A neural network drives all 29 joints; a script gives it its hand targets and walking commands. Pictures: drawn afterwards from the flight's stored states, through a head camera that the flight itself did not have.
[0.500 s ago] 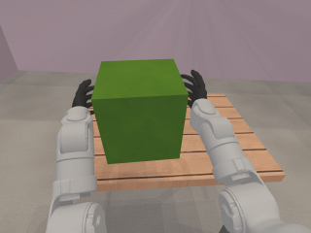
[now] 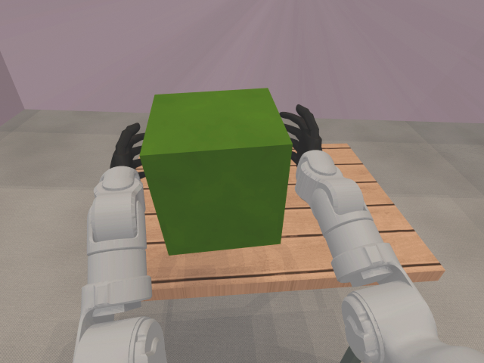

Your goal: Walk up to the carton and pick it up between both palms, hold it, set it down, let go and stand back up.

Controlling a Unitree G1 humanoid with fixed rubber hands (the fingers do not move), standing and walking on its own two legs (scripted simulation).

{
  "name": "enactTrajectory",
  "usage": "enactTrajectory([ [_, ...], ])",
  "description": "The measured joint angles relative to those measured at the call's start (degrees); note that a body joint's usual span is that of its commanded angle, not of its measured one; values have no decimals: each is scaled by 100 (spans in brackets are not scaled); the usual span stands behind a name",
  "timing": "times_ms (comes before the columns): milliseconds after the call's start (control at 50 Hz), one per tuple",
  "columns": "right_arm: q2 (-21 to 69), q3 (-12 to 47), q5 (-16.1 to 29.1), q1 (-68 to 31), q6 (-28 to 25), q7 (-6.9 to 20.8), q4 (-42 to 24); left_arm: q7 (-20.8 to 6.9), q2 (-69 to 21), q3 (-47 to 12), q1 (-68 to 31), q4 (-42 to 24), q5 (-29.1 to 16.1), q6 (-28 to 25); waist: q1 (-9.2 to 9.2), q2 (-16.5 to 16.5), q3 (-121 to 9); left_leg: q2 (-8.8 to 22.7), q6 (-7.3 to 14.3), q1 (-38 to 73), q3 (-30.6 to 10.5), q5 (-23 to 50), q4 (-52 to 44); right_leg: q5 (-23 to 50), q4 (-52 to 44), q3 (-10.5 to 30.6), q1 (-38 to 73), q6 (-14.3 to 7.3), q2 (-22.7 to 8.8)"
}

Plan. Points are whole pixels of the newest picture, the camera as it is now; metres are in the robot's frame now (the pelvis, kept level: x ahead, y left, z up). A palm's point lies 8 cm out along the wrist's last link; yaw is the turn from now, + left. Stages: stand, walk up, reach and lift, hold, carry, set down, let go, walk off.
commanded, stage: hold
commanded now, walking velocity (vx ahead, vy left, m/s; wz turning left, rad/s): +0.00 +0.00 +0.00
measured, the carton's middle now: (218, 170) +0.39 +0.01 +0.18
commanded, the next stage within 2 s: none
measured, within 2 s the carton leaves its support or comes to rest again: neither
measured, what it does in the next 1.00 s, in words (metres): stands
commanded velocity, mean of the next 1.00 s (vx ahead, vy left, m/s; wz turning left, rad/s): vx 0.00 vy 0.00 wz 0.00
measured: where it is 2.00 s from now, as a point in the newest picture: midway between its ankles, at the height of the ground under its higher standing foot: outside the picture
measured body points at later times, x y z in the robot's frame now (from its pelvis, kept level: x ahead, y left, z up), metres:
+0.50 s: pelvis +0.00 -0.01 +0.00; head -0.09 +0.02 +0.44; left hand +0.36 +0.15 +0.22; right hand +0.37 -0.14 +0.24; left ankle +0.02 +0.11 -0.75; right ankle -0.01 -0.11 -0.75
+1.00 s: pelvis -0.01 -0.01 +0.00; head -0.09 +0.01 +0.44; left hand +0.37 +0.15 +0.22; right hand +0.37 -0.14 +0.24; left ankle +0.02 +0.11 -0.75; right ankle -0.01 -0.11 -0.75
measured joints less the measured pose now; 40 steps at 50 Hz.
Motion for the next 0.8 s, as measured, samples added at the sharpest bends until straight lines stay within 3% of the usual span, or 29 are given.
enactTrajectory([
  [180,51,-20,-25,80,60,-6,-143,9,5,-29,101,-150,-51,59,2,17,-46,3,-16,43,-19,-21,12,-44,47,-4,30,-18,9],
  [800,161,-253,-225,-153,10,-13,341,-113,58,176,-207,466,12,-88,64,-10,-78,42,-86,10,-33,147,-92,12,171,17,-120,-91,59],
])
